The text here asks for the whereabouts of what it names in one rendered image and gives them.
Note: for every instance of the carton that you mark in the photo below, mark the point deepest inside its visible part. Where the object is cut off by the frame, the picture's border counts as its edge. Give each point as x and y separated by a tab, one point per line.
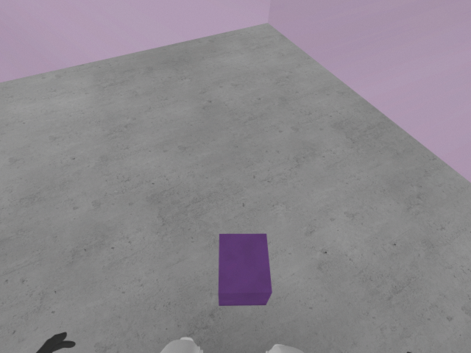
244	272

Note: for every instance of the robot left hand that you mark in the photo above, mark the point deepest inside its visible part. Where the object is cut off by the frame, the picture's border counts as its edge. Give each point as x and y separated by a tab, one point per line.
55	343

